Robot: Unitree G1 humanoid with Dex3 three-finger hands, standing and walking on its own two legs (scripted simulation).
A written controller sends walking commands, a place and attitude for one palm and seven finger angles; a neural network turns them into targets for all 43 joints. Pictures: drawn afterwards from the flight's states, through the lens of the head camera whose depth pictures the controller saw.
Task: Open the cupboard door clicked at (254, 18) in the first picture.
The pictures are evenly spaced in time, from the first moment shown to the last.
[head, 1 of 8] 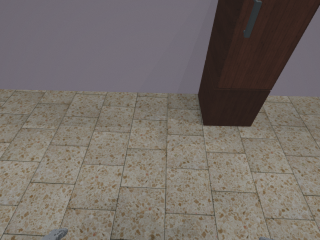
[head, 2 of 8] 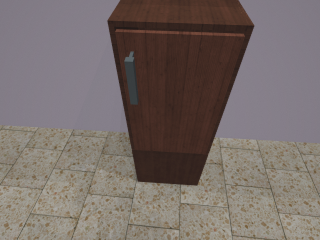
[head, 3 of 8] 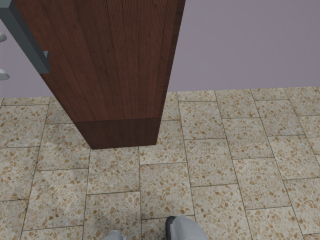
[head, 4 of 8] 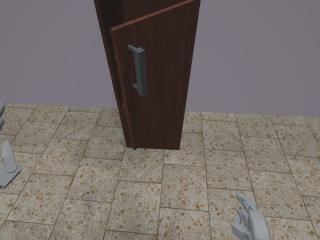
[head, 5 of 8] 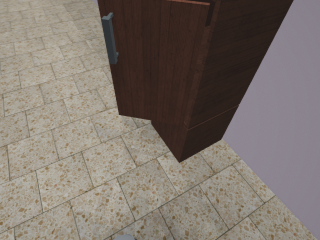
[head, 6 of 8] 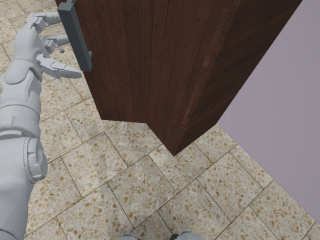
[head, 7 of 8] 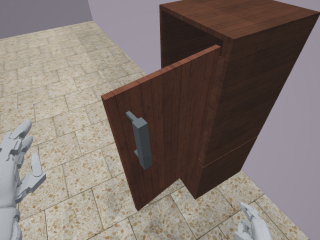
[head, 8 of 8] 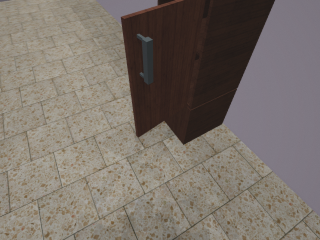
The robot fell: no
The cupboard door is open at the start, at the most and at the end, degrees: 0 99 99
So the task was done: yes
